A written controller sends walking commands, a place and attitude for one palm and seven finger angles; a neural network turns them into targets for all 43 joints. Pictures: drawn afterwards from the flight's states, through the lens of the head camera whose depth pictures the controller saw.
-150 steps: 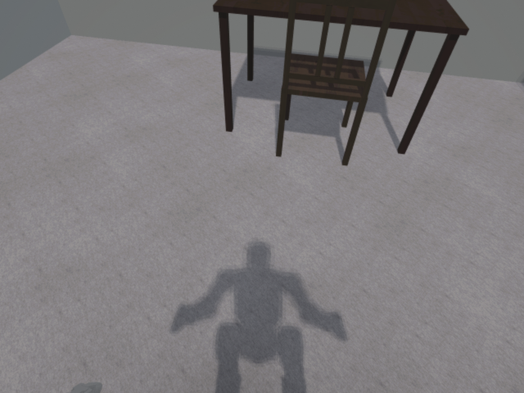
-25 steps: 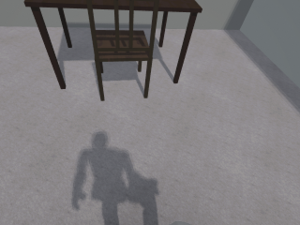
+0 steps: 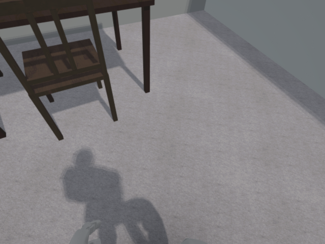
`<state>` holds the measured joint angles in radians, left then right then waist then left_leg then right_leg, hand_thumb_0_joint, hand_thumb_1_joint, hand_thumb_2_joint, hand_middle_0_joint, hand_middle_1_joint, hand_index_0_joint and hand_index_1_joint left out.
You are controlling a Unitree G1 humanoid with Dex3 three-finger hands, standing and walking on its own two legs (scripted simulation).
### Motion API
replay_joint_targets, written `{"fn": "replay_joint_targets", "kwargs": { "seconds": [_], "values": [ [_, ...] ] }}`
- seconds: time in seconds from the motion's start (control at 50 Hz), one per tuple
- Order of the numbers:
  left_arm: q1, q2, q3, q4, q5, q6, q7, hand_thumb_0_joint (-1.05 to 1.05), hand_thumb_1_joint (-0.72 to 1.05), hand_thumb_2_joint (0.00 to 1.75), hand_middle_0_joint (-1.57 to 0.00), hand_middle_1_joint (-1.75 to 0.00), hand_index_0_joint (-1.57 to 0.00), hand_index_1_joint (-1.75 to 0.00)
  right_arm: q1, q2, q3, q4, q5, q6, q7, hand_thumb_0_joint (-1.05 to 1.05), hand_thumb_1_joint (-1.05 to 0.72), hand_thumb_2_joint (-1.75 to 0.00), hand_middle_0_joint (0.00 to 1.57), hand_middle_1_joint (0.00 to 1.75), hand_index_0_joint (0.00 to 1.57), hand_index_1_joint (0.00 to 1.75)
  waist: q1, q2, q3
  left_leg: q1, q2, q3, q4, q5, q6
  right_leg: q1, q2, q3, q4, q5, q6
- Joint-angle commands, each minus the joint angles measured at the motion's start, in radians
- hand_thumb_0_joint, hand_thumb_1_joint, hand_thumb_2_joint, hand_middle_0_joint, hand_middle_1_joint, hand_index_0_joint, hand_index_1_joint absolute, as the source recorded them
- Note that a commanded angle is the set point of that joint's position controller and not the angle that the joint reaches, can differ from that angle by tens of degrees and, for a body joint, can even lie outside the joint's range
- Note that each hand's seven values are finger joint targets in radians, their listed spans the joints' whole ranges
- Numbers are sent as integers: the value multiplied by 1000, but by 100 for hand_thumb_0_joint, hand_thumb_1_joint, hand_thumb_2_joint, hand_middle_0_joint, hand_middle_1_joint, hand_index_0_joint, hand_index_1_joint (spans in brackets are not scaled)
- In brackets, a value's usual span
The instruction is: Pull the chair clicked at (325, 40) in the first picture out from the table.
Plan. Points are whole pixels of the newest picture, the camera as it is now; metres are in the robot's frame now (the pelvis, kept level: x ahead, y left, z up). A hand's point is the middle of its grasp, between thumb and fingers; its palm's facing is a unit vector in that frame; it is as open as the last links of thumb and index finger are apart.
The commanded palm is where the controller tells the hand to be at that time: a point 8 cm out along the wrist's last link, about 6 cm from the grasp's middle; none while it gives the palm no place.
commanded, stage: walk to a spot facing it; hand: left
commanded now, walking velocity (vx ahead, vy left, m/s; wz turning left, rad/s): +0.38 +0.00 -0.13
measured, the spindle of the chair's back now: (43, 46) +0.93 +0.54 -0.07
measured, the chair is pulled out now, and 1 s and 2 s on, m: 0.00 0.00 0.00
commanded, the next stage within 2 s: turn to face it in 0.60 s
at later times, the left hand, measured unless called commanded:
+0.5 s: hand (77, 208) +0.24 +0.25 -0.16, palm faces -0.06 -0.99 -0.14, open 7.4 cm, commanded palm none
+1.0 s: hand (129, 126) +0.53 +0.11 -0.14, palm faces -0.22 -0.96 -0.19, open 7.4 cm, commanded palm none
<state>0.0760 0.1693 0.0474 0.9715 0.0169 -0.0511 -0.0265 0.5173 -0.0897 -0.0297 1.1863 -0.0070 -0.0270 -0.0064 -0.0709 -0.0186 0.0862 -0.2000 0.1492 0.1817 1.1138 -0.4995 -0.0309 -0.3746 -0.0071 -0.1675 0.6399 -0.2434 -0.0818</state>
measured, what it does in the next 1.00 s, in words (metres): walks ahead: left foot, then right foot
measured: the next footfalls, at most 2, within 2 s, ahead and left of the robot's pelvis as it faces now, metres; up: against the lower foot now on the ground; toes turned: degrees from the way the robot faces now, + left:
left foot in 0.30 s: +0.27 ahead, +0.15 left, +0.00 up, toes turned +8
right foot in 0.80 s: +0.45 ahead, -0.12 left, +0.00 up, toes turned -24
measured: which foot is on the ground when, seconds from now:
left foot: up 0.00-0.28, down 0.30-0.80, up 0.82-1.00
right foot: down 0.00-0.32, up 0.34-0.78, down 0.80-1.00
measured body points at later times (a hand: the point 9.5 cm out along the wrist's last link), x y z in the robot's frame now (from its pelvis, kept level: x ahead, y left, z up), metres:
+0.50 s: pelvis +0.22 +0.06 +0.02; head +0.24 +0.09 +0.47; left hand +0.25 +0.30 -0.15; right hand +0.24 -0.18 -0.11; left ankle +0.23 +0.15 -0.72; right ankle +0.16 -0.07 -0.61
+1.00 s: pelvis +0.37 -0.01 +0.01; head +0.39 -0.03 +0.46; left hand +0.55 +0.17 -0.13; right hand +0.31 -0.23 -0.15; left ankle +0.36 +0.13 -0.65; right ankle +0.41 -0.10 -0.72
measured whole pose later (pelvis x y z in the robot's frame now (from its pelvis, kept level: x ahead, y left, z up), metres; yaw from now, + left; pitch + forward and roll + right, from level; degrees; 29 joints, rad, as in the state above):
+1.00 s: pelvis +0.37 -0.01 +0.01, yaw -10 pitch -1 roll +0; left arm 0.07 0.13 0.03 0.99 0.02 -0.01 0.02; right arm 0.30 -0.15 -0.05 1.06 -0.01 0.03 -0.02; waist -0.07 0.02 0.06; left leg -0.44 0.12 0.06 1.14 -0.45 -0.05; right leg -0.32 -0.05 -0.24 0.57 -0.23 -0.08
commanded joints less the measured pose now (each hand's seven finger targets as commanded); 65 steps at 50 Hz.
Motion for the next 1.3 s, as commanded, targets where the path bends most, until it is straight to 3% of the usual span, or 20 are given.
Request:
{"fn": "replay_joint_targets", "kwargs": {
  "seconds": [0.0,0.08,0.18,0.26,0.28,0.3,0.32,0.36,0.44,0.68,0.72,0.74,0.78,0.8,0.82,0.9,1.16,1.18,1.22,1.28],
  "values": [
    [210,145,37,35,-3,-8,42,0,90,90,-20,-30,-20,-30,-139,-105,-28,-152,-15,-27,-5,0,-90,-90,20,30,20,30,87,22,-36,-406,58,-144,182,136,8,220,-335,383,-393,155,-137],
    [160,96,29,29,12,-24,42,0,90,90,-20,-30,-20,-30,-64,-53,-30,-143,-20,1,8,0,-90,-90,20,30,20,30,11,-86,-17,-270,45,-104,-87,197,-15,30,-237,212,-430,127,-95],
    [211,145,32,50,11,-21,28,0,90,90,-20,-30,-20,-30,-235,-88,-30,-204,-18,-22,33,0,-90,-90,20,30,20,30,62,-126,6,-226,4,-66,-376,258,-7,86,-225,240,-415,-26,-78],
    [213,162,38,49,2,-8,23,0,90,90,-20,-30,-20,-30,-146,-173,-43,-183,-22,-43,24,0,-90,-90,20,30,20,30,-1,15,-22,79,-54,-15,-576,276,2,31,-165,202,-202,26,-32],
    [222,120,32,37,-1,-5,17,0,90,90,-20,-30,-20,-30,-24,-256,-62,-154,-31,-47,13,0,-90,-90,20,30,20,30,-49,208,-83,235,67,-209,-682,154,46,-75,-77,142,58,10,9],
    [222,66,21,8,-8,-3,12,0,90,90,-20,-30,-20,-30,86,-364,-83,-139,-43,-46,8,0,-90,-90,20,30,20,30,-73,468,-118,300,317,-552,-885,27,126,-226,38,36,394,-318,55],
    [168,104,26,-1,3,2,21,0,90,90,-20,-30,-20,-30,71,-327,-68,-125,-38,-41,-8,0,-90,-90,20,30,20,30,-75,410,-98,247,354,-633,-955,-33,124,-279,2,164,578,-298,42],
    [142,91,32,13,7,2,6,0,90,90,-20,-30,-20,-30,-85,-243,-42,-173,-30,-49,-11,0,-90,-90,20,30,20,30,-5,159,12,114,302,-419,-930,97,120,-314,-89,190,652,-114,41],
    [229,49,36,43,13,41,1,0,90,90,-20,-30,-20,-30,-134,-184,-25,-176,-18,-72,-23,0,-90,-90,20,30,20,30,66,146,-43,95,207,-83,-881,555,66,-232,-99,160,624,6,82],
    [33,26,34,-64,9,51,-5,0,90,90,-20,-30,-20,-30,-89,-200,-56,-140,-17,-31,-21,0,-90,-90,20,30,20,30,35,199,-2,209,216,130,-718,955,110,-151,-41,2,90,42,73],
    [154,37,30,-29,16,32,7,0,90,90,-20,-30,-20,-30,-109,-204,-53,-138,-13,-28,-21,0,-90,-90,20,30,20,30,93,186,-75,179,192,125,-561,1024,93,52,-2,-15,-10,99,50],
    [281,74,36,12,19,17,16,0,90,90,-20,-30,-20,-30,-127,-204,-49,-136,-7,-28,-17,0,-90,-90,20,30,20,30,159,129,-149,121,154,134,-394,937,60,237,-10,-13,-115,238,47],
    [410,237,56,61,4,-9,38,0,90,90,-20,-30,-20,-30,-33,-93,-26,-148,15,-19,-14,0,-90,-90,20,30,20,30,157,-196,-379,-229,-63,-3,128,-130,-6,600,-444,423,-97,1106,-133],
    [369,230,45,51,-7,-6,47,0,90,90,-20,-30,-20,-30,-79,-90,-24,-155,15,-7,-24,0,-90,-90,20,30,20,30,156,-92,-353,-219,-46,-144,160,-129,5,495,-451,361,-155,1079,-156],
    [289,223,43,32,-3,-3,51,0,90,90,-20,-30,-20,-30,-72,-82,-21,-153,11,5,-22,0,-90,-90,20,30,20,30,126,-191,-323,-246,-38,-180,193,-93,-1,426,-453,399,-213,854,-145],
    [54,125,17,-25,4,16,68,0,90,90,-20,-30,-20,-30,-84,-83,-21,-130,-5,53,-13,0,-90,-90,20,30,20,30,29,-57,-104,-189,-3,-165,70,35,-16,54,-370,146,-327,409,-64],
    [93,183,56,-78,7,57,63,0,90,90,-20,-30,-20,-30,-244,-145,-45,-283,-16,60,24,0,-90,-90,20,30,20,30,54,-88,-97,-122,-48,-36,-436,167,-6,114,-379,-11,-201,100,2],
    [95,167,55,-85,2,64,61,0,90,90,-20,-30,-20,-30,-210,-175,-54,-283,-17,55,26,0,-90,-90,20,30,20,30,34,19,-114,-26,-35,-72,-567,246,5,50,-351,-35,-92,28,41],
    [37,91,39,-171,-5,76,48,0,90,90,-20,-30,-20,-30,-131,-352,-88,-302,-30,45,14,0,-90,-90,20,30,20,30,-23,427,-75,18,322,-616,-844,587,225,-248,-115,-29,363,-442,166],
    [19,118,52,-154,4,74,38,0,90,90,-20,-30,-20,-30,-248,-317,-74,-320,-21,33,-6,0,-90,-90,20,30,20,30,26,218,-121,0,210,-509,-816,448,198,-289,-112,149,580,-227,156]
  ]
}}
